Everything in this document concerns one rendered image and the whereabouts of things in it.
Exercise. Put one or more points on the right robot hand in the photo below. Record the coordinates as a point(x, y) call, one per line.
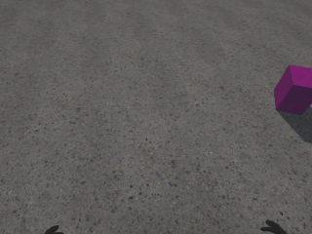
point(275, 227)

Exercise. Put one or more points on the carton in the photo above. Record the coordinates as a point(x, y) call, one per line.
point(293, 93)

